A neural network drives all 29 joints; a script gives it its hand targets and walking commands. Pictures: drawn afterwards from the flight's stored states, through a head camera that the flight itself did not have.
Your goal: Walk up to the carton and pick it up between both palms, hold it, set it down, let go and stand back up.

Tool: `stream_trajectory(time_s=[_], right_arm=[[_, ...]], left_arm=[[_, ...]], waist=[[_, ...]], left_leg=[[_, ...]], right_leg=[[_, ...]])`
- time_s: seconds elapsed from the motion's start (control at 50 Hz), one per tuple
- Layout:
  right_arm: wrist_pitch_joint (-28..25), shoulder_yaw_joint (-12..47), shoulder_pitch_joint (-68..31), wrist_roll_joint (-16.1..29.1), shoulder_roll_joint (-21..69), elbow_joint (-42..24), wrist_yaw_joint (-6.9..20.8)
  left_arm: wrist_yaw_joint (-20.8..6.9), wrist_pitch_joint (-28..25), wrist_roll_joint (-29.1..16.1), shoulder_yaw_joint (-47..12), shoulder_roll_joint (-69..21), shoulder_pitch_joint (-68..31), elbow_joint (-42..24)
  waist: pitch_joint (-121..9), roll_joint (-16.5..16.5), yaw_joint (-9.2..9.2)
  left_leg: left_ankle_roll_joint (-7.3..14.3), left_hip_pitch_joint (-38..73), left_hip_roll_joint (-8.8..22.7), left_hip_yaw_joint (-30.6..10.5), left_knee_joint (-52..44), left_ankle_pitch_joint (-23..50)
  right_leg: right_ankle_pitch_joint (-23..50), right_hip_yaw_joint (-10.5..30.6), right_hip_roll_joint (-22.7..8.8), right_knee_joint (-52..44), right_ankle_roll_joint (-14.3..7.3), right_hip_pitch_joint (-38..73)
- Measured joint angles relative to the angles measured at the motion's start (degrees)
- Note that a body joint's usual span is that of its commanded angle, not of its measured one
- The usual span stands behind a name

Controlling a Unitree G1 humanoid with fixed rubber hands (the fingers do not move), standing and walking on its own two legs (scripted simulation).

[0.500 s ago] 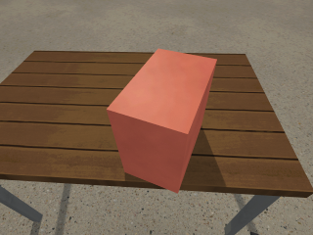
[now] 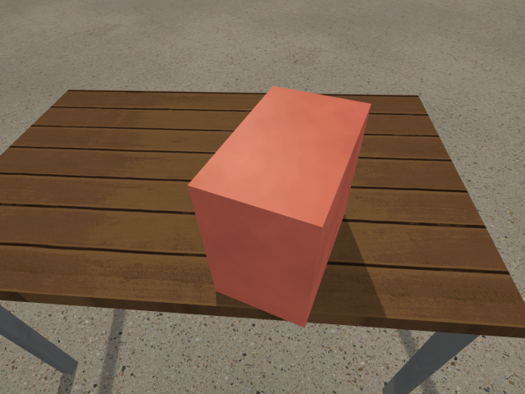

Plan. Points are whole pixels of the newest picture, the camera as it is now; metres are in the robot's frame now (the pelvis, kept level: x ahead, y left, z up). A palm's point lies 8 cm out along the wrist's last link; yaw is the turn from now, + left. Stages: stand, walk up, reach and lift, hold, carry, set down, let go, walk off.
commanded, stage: walk up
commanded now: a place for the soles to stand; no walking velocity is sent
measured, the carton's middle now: (288, 203) +0.43 -0.03 +0.07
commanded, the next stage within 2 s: reach and lift in 0.88 s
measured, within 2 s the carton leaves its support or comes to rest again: neither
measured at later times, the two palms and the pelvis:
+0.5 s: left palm out of the picture +0.07 +0.28 -0.10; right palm out of the picture +0.10 -0.24 -0.10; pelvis +0.01 +0.02 +0.00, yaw -1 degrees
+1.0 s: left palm out of the picture +0.13 +0.28 -0.10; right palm out of the picture +0.14 -0.24 -0.11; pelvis +0.00 +0.01 -0.01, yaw -3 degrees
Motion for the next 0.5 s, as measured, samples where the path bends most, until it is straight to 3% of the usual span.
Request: stream_trajectory(time_s=[0.5], right_arm=[[0.50,-0.38,-0.24,0.80,0.63,0.57,0.42]], left_arm=[[0.44,-0.21,0.16,0.40,0.41,3.09,-0.59]], waist=[[-0.52,-0.38,0.00]], left_leg=[[1.54,0.13,-1.03,1.30,-0.05,-0.51]], right_leg=[[-0.17,1.39,-1.09,-0.23,1.54,-0.03]])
